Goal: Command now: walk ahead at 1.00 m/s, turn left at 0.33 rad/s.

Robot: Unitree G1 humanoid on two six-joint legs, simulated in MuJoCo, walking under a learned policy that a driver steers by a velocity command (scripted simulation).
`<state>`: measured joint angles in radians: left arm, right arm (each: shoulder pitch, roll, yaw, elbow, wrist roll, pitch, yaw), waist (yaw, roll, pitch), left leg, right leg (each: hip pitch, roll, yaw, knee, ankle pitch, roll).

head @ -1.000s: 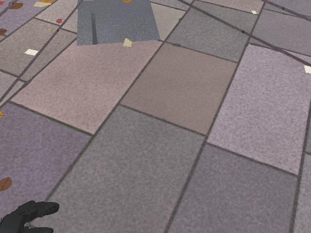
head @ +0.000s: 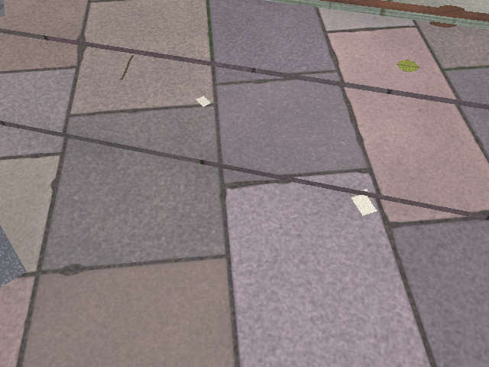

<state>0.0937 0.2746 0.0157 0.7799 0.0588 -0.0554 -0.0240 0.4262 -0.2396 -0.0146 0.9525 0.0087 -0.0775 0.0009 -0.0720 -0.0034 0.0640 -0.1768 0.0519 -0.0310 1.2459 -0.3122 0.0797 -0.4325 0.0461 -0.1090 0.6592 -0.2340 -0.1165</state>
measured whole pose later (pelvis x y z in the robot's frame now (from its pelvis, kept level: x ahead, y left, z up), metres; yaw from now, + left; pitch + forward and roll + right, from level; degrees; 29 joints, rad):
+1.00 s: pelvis +0.55 -0.01 +0.02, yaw +11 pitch +3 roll +2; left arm 0.24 0.30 0.07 0.67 -0.02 0.01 0.02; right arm 0.07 -0.28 -0.06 0.68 -0.01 0.02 -0.04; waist 0.03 0.01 0.04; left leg -0.50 -0.10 -0.11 1.06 -0.45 -0.05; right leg -0.37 0.07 0.14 0.47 -0.15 -0.04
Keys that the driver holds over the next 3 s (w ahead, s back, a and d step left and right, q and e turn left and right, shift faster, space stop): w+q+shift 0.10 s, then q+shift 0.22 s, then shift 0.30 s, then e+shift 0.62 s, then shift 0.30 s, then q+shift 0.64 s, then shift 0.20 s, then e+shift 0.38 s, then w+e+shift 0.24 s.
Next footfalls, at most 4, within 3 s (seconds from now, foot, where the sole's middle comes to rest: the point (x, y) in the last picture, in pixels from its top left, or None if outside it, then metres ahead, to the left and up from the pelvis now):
0.32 left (215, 349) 0.50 0.08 -0.75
0.80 right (270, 290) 0.66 -0.08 -0.75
1.24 left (198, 300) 0.64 0.13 -0.75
1.64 right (292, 322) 0.56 -0.13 -0.75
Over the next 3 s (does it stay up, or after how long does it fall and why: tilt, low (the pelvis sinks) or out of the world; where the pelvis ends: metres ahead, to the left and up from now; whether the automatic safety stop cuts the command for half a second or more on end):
stays up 0.62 0.08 0.03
